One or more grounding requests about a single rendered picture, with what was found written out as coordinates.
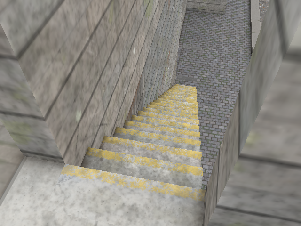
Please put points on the stairs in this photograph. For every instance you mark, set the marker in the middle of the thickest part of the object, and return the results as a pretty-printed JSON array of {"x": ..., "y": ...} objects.
[{"x": 161, "y": 143}]

